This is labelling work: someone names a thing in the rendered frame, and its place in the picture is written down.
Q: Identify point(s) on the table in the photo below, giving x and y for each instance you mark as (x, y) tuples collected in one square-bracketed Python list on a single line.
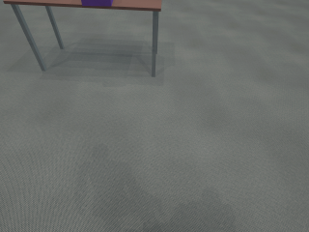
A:
[(131, 5)]

